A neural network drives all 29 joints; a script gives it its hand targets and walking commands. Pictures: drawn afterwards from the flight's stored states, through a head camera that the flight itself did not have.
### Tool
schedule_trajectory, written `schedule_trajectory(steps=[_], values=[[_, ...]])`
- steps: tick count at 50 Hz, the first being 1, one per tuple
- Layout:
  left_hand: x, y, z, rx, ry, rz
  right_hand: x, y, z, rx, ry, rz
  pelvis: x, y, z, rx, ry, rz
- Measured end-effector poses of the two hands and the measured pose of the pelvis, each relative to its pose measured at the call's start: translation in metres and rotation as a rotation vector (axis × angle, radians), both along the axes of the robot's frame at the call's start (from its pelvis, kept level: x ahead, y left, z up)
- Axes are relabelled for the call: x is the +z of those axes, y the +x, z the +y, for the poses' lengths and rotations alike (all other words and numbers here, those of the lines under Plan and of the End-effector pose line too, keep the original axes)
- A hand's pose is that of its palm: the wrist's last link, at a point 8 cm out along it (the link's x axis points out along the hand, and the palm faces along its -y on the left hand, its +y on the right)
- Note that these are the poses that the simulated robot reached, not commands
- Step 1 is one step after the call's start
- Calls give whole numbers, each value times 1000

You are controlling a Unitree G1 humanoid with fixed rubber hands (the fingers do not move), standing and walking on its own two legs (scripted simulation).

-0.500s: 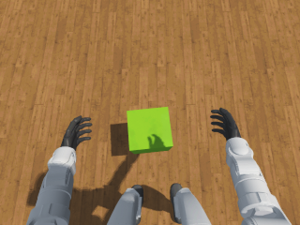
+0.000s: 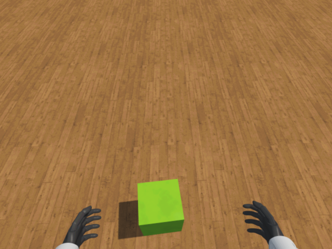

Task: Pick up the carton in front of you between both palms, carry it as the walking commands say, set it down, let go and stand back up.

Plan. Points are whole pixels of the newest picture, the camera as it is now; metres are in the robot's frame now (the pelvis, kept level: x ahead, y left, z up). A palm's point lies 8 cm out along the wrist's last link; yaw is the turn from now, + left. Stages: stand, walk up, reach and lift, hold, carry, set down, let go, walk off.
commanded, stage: let go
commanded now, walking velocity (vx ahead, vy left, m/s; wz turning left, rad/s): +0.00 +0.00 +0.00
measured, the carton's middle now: (160, 208) +0.40 +0.05 -0.65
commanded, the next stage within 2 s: stand in 0.34 s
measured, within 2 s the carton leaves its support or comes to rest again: neither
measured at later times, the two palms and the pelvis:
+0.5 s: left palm (52, 248) +0.15 +0.28 -0.08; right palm (283, 246) +0.14 -0.26 -0.08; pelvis +0.00 +0.01 -0.01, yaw +0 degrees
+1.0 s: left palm out of the picture +0.13 +0.30 -0.10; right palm out of the picture +0.13 -0.28 -0.09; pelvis +0.01 +0.01 +0.00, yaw +0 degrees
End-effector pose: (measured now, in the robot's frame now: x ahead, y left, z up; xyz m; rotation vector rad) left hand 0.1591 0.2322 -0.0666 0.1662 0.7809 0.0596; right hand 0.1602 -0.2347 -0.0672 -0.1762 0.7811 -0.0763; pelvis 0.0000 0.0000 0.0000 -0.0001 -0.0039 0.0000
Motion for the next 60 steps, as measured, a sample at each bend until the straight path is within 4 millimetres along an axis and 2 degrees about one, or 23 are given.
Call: schedule_trajectory(steps=[11, 18, 25, 31, 46, 60], values=[[1, 1, 0, -9, 8, 14, 1, -5, 4, 3, 7, 18, -2, -5, 2, -3, -2, -92], [1, -1, 11, 16, 57, 28, -5, -9, 8, -7, -16, 19, -4, -5, 7, 4, -3, -86], [-14, -11, 52, 56, 158, 55, -16, -22, -24, -36, -156, 98, -7, -1, 11, -3, -3, -18], [-23, -20, 68, 59, 189, 114, -14, -23, -41, -57, -206, 123, -7, 5, 13, -5, -5, -3], [-30, -22, 70, 57, 196, 165, -22, -27, -40, -62, -204, 171, -4, 10, 15, -5, -2, -9], [-32, -43, 76, 72, 209, 218, -25, -46, -49, -72, -211, 222, -1, 3, 13, -4, -1, -23]])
